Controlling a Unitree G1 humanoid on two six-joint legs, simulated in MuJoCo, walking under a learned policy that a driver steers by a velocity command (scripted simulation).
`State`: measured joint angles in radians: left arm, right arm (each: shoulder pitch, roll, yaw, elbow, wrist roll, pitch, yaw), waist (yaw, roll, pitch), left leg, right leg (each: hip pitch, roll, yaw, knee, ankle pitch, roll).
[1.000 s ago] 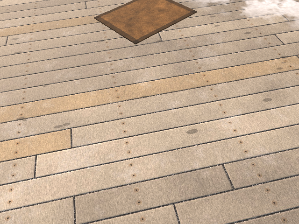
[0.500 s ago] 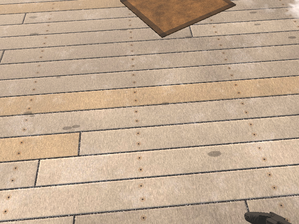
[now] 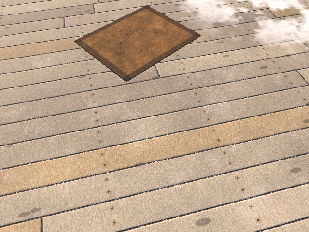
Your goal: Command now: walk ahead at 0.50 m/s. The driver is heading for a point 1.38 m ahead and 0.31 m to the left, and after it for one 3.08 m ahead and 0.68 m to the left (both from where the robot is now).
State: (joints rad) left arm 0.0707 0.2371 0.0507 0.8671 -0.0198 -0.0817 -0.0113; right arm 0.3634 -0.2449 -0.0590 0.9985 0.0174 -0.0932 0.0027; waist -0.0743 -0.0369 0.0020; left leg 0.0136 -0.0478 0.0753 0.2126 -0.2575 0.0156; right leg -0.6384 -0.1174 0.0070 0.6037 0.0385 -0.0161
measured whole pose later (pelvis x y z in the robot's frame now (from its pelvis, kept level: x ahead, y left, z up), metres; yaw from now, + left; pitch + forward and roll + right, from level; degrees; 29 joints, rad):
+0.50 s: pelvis +0.28 -0.05 +0.01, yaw +0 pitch +2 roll -1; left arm 0.38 0.22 0.06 0.98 -0.01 -0.09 0.00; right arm 0.07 -0.25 -0.07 0.89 0.01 -0.07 0.01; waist 0.06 0.04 -0.01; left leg -0.68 0.12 -0.03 0.66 0.08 0.02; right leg 0.00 0.06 -0.07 0.19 -0.22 -0.05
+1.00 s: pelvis +0.55 +0.01 +0.01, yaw +1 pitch +1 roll +1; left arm 0.10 0.26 0.07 0.89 0.00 -0.07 0.01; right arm 0.31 -0.22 -0.05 0.99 -0.01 -0.09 0.00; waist -0.05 -0.04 0.02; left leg -0.10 -0.06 0.07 0.25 -0.17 0.06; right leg -0.66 -0.12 0.03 0.77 -0.05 -0.01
